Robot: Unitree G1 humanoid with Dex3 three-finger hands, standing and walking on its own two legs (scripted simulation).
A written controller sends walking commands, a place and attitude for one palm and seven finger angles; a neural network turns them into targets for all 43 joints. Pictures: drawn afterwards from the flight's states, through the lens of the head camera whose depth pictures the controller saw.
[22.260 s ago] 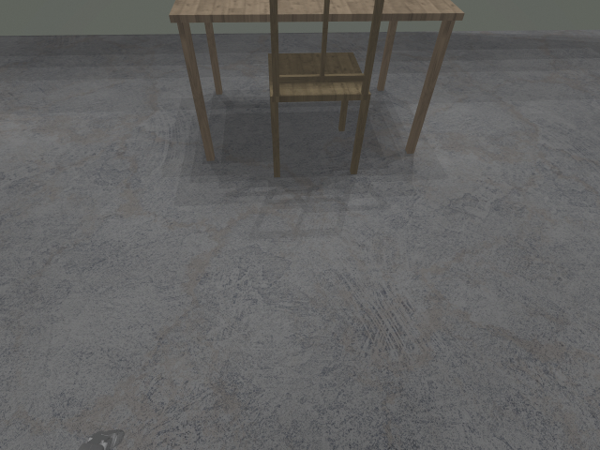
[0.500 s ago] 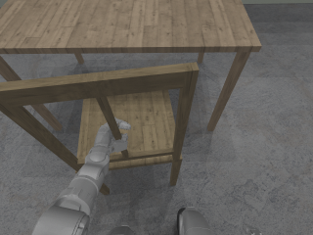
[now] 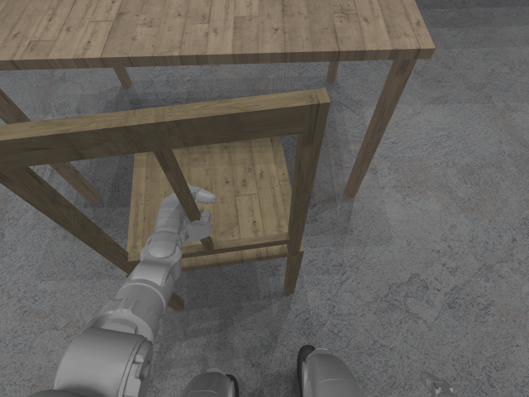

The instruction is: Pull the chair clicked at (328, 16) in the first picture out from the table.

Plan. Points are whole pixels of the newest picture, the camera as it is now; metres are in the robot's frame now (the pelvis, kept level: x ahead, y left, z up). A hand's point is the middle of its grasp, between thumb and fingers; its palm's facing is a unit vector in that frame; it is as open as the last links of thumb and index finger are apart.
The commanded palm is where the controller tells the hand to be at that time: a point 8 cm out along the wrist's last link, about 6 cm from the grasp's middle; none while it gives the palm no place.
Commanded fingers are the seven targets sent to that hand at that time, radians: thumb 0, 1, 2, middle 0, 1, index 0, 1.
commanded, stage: step backward, pulling the chair out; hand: left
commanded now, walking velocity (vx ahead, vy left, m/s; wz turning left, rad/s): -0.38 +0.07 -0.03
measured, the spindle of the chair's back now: (191, 209) +0.41 +0.12 -0.04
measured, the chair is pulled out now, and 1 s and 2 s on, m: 0.27 0.45 0.67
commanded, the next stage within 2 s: stop walking, hand still on the chair in 1.20 s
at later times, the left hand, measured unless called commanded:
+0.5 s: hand (198, 262) +0.32 +0.11 -0.05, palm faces -0.08 -0.98 -0.19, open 5.1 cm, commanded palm +0.31 +0.16 -0.05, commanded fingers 0.00 0.90 0.90 -0.50 -1.45 -0.50 -1.45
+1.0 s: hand (190, 330) +0.21 +0.11 -0.05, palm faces -0.08 -0.97 -0.21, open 5.2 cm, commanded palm +0.21 +0.16 -0.05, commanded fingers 0.00 0.90 0.90 -0.50 -1.45 -0.50 -1.45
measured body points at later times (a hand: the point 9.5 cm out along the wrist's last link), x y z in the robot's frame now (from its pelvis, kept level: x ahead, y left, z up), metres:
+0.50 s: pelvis -0.07 +0.02 +0.01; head +0.03 +0.00 +0.44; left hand +0.32 +0.16 -0.04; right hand +0.01 -0.27 -0.13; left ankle -0.08 +0.15 -0.72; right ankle +0.03 -0.12 -0.72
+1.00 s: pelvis -0.17 +0.01 +0.01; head -0.08 -0.01 +0.44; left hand +0.22 +0.16 -0.04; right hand -0.10 -0.28 -0.13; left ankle -0.13 +0.16 -0.72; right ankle -0.11 -0.11 -0.72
